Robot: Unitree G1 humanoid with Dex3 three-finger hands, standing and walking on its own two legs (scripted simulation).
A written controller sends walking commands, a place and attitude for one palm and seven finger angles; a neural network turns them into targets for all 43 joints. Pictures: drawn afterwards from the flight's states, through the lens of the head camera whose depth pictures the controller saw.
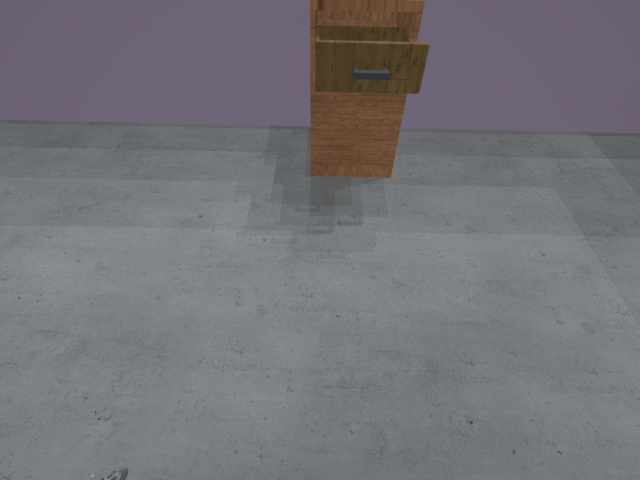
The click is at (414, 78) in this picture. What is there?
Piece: drawer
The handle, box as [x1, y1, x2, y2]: [353, 67, 389, 79]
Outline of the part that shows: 354,67 353,77 355,79 388,79 389,73 385,67 383,67 382,70 357,70 356,67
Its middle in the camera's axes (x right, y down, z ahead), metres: +0.16 -0.55 +1.27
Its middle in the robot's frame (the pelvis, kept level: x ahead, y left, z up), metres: +1.31 -0.10 -0.09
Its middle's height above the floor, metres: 0.68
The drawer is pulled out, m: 0.29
